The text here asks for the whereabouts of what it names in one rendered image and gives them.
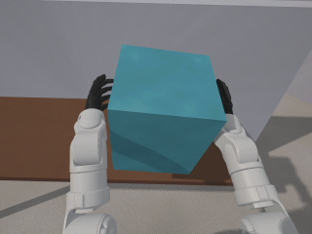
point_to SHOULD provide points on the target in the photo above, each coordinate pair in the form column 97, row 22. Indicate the robot right hand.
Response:
column 225, row 97

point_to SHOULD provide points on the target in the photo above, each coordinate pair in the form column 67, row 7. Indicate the table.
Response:
column 35, row 138

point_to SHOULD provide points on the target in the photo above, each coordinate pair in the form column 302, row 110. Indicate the robot left hand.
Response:
column 95, row 98

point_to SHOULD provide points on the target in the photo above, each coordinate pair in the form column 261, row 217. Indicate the carton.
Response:
column 164, row 110

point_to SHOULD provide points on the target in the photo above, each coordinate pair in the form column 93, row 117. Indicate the left robot upper arm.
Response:
column 91, row 224

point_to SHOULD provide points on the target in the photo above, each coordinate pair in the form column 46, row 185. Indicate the right robot forearm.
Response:
column 250, row 181

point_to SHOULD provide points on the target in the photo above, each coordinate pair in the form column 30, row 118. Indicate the left robot forearm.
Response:
column 87, row 166

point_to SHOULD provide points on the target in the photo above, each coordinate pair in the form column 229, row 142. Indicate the right robot upper arm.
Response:
column 274, row 222

